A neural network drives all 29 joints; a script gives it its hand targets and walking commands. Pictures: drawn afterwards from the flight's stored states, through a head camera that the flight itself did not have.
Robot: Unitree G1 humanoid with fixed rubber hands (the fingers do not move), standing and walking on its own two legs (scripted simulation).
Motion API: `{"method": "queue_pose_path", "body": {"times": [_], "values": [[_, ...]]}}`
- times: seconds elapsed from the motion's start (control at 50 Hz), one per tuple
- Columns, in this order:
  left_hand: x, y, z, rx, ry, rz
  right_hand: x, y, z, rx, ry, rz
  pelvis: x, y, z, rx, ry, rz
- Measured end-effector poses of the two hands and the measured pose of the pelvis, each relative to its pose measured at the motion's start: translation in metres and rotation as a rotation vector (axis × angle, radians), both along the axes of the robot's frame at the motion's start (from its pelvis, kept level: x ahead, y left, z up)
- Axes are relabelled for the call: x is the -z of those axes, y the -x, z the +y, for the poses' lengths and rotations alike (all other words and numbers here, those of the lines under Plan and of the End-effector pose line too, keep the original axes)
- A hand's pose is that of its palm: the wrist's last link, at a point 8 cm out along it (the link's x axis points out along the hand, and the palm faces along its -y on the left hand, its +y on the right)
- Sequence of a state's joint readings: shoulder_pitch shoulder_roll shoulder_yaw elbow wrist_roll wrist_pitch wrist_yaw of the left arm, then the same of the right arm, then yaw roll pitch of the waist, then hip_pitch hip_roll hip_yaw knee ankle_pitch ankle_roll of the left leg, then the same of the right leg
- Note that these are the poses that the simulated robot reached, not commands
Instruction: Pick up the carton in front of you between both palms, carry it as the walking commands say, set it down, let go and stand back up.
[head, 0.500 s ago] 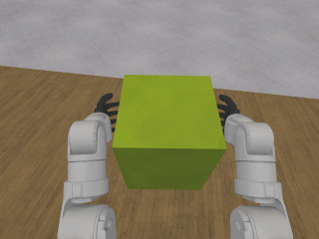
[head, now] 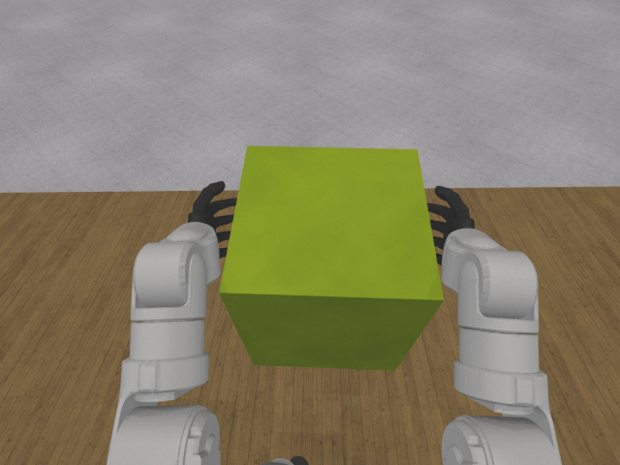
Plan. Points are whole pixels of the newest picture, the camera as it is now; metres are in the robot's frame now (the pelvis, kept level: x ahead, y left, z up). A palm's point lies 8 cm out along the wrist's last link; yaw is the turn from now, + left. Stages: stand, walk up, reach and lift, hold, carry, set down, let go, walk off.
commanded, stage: carry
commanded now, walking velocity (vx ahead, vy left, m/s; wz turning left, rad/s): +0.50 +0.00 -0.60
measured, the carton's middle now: (327, 267) +0.36 +0.03 +0.05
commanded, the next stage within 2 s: none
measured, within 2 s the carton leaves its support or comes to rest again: neither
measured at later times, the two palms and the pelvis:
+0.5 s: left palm (313, 127) +0.63 +0.08 +0.10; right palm (496, 147) +0.59 -0.22 +0.10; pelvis +0.26 -0.01 -0.03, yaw -3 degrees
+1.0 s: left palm (256, 90) +0.83 +0.22 +0.05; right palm (390, 77) +0.89 -0.07 +0.06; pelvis +0.51 +0.00 -0.07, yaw +8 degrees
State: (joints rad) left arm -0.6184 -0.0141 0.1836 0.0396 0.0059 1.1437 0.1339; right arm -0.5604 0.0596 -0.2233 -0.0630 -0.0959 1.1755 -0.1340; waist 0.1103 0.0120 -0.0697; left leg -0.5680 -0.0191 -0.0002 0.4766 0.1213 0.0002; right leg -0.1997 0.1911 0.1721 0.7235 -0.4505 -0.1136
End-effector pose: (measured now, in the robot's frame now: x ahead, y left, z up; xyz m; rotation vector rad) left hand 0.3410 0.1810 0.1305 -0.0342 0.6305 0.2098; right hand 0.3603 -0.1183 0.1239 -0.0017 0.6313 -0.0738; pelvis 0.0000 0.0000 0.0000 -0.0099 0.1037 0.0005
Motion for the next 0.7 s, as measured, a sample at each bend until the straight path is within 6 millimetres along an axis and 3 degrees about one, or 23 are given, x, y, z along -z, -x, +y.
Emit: {"method": "queue_pose_path", "body": {"times": [0.08,0.18,0.28,0.36,0.46,0.52,0.56,0.64,0.7], "values": [[0.017,-0.065,-0.008,0.097,0.001,0.016,0.012,-0.039,-0.008,0.062,0.052,0.015,0.022,-0.045,0.015,0.049,-0.011,-0.017],[0.039,-0.115,-0.041,0.228,0.0,0.145,0.032,-0.051,-0.038,0.174,0.067,0.149,0.013,-0.088,0.026,0.109,0.012,-0.031],[0.041,-0.166,-0.075,0.313,0.001,0.155,0.028,-0.08,-0.068,0.268,0.054,0.161,0.004,-0.131,0.027,0.124,0.026,-0.018],[0.033,-0.209,-0.093,0.307,0.016,0.115,0.019,-0.122,-0.087,0.292,0.035,0.118,0.002,-0.17,0.019,0.111,0.023,-0.006],[0.028,-0.265,-0.105,0.246,0.011,0.06,0.018,-0.195,-0.102,0.248,0.009,0.061,0.015,-0.229,-0.003,0.08,-0.008,-0.001],[0.035,-0.296,-0.104,0.191,-0.023,0.037,0.031,-0.245,-0.103,0.18,-0.004,0.038,0.035,-0.266,-0.017,0.045,-0.022,-0.01],[0.046,-0.307,-0.096,0.152,-0.045,0.072,0.044,-0.272,-0.097,0.13,-0.013,0.072,0.037,-0.282,-0.023,0.026,-0.018,-0.014],[0.064,-0.317,-0.069,0.048,-0.049,0.162,0.061,-0.315,-0.069,0.015,0.01,0.159,0.031,-0.315,-0.034,-0.022,-0.037,-0.017],[0.065,-0.33,-0.048,-0.027,-0.04,0.17,0.064,-0.35,-0.046,-0.059,0.015,0.165,0.028,-0.339,-0.038,-0.059,-0.04,-0.013]]}}
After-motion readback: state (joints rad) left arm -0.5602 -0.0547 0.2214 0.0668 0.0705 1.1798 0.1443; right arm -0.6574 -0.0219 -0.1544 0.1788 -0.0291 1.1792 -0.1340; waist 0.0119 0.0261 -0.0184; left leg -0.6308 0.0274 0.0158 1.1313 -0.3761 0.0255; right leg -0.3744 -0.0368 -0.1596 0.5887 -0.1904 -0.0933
